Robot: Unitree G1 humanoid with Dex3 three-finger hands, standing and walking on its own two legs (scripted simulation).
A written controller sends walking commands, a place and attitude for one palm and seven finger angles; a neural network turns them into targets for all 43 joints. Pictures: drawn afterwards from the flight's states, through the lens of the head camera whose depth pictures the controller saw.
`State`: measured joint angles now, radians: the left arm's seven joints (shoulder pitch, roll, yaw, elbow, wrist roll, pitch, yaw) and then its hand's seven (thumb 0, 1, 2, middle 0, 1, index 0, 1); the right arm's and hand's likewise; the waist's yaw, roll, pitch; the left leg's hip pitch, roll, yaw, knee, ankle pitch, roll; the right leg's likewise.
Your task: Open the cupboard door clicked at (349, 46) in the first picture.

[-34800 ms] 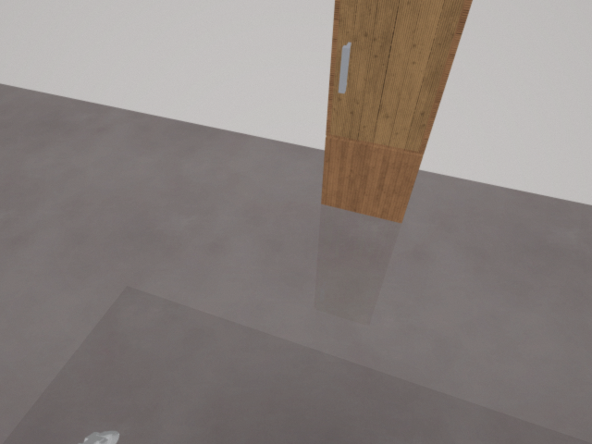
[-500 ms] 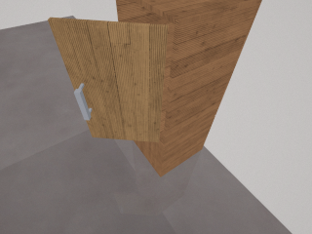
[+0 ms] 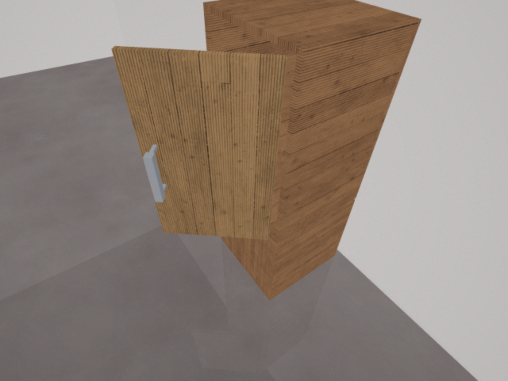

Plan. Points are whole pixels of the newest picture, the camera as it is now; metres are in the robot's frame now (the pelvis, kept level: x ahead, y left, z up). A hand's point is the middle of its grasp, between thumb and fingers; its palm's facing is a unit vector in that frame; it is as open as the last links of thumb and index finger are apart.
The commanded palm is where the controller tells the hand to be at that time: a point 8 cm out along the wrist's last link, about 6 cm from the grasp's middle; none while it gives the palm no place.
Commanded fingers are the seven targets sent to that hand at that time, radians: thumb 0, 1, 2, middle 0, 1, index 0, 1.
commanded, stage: look again from close up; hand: left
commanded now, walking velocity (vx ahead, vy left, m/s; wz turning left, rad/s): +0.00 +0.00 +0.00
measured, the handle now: (157, 173) +0.62 +0.30 -0.06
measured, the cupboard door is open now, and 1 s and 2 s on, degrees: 51 51 51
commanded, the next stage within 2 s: shuffle to correct the standing spot in 0.14 s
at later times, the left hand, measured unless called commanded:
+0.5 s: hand out of the picture -0.05 +0.21 -0.18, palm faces +0.04 -0.98 -0.19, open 7.3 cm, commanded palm none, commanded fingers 0.00 0.90 0.90 -0.20 -0.30 -0.20 -0.30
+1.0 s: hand out of the picture +0.09 +0.25 -0.18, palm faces +0.08 -0.98 -0.19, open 7.3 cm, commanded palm none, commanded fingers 0.00 0.90 0.90 -0.20 -0.30 -0.20 -0.30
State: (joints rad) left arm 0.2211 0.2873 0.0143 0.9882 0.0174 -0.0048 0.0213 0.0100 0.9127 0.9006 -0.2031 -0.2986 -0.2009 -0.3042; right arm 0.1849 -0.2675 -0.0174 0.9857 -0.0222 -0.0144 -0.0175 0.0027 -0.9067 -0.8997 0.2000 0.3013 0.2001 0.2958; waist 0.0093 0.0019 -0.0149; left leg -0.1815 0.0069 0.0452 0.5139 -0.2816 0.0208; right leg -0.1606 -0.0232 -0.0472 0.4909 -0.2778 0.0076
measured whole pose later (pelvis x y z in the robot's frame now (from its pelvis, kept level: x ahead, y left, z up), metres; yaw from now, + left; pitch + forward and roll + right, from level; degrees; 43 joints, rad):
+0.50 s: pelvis -0.01 +0.03 +0.00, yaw +0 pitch -2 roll -1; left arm 0.38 0.19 0.01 1.06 0.02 0.02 0.02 0.01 0.91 0.90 -0.20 -0.30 -0.20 -0.30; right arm 0.34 -0.21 -0.01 1.08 -0.02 0.02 0.00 0.00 -0.91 -0.90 0.20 0.30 0.20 0.30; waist 0.01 -0.01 0.00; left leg -0.25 -0.01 0.06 0.56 -0.30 0.04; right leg -0.21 -0.04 -0.04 0.49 -0.25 0.03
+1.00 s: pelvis +0.07 +0.07 -0.01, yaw +1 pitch -1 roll -2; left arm 0.32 0.14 0.06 1.01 0.04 -0.04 0.04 0.02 0.93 0.90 -0.20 -0.30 -0.20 -0.30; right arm 0.36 -0.14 -0.04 1.08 -0.02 0.02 0.01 0.01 -0.91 -0.90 0.20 0.30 0.20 0.30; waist 0.00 0.03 0.02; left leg -0.41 0.05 0.07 0.93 -0.41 0.01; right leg -0.20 -0.08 -0.15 0.51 -0.28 0.04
